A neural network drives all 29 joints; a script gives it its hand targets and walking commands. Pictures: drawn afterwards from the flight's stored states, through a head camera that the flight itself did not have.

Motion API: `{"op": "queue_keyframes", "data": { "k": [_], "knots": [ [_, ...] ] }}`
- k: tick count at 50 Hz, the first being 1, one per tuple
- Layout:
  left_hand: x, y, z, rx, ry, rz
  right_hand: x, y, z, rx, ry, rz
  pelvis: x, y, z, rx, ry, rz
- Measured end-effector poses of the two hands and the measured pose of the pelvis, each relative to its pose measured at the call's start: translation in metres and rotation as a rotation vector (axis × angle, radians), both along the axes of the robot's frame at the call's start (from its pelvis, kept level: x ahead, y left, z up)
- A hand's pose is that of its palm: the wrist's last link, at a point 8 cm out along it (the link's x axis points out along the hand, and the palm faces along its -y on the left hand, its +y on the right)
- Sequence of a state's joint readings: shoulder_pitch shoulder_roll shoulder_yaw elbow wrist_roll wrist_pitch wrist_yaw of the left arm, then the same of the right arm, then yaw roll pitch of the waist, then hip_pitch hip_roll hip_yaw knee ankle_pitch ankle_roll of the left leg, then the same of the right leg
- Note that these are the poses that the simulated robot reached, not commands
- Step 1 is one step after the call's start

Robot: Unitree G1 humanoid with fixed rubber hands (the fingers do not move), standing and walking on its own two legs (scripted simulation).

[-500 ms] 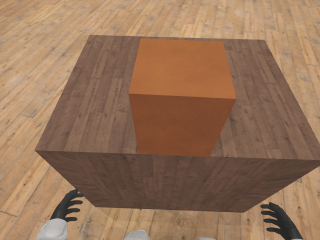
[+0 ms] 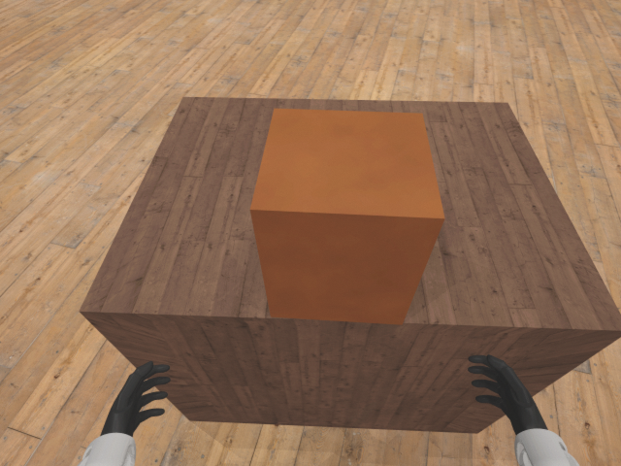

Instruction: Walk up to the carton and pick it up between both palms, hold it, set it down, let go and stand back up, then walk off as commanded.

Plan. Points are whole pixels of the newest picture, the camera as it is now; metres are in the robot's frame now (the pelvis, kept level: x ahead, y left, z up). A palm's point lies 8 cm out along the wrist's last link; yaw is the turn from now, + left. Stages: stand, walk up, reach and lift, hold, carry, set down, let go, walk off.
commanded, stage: reach and lift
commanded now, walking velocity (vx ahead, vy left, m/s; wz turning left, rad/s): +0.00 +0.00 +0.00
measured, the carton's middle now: (341, 222) +0.44 -0.01 +0.05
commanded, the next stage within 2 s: none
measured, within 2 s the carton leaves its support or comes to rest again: neither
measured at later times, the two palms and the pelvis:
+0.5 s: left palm (135, 396) +0.20 +0.25 +0.00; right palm (510, 384) +0.22 -0.22 -0.01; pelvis +0.01 +0.00 +0.00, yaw +0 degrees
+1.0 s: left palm (149, 339) +0.26 +0.23 +0.04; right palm (511, 355) +0.25 -0.21 +0.03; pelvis +0.02 +0.00 +0.00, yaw +0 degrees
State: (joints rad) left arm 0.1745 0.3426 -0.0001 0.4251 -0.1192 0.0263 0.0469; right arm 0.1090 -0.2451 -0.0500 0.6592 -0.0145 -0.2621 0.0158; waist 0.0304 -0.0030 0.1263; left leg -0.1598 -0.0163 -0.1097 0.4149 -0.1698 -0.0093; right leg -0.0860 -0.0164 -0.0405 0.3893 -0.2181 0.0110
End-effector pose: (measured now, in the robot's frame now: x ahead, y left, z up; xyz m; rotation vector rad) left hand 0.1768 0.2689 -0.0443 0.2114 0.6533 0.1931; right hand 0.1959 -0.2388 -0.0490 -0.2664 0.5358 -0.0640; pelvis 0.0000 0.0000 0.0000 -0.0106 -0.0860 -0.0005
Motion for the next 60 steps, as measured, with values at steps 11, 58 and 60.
{"op": "queue_keyframes", "data": {
  "k": [11, 58, 60],
  "knots": [
    [0.018, -0.012, 0.017, -0.049, -0.141, 0.003, 0.017, 0.011, 0.015, 0.027, -0.067, 0.026, 0.012, 0.002, 0.003, 0.001, 0.001, -0.006],
    [0.102, -0.05, 0.102, -0.168, -0.333, -0.045, 0.065, 0.03, 0.094, 0.148, -0.266, -0.021, 0.019, 0.001, 0.004, 0.005, 0.012, -0.01],
    [0.106, -0.052, 0.105, -0.168, -0.331, -0.052, 0.071, 0.031, 0.1, 0.15, -0.282, -0.021, 0.019, 0.0, 0.004, 0.005, 0.013, -0.01]
  ]
}}
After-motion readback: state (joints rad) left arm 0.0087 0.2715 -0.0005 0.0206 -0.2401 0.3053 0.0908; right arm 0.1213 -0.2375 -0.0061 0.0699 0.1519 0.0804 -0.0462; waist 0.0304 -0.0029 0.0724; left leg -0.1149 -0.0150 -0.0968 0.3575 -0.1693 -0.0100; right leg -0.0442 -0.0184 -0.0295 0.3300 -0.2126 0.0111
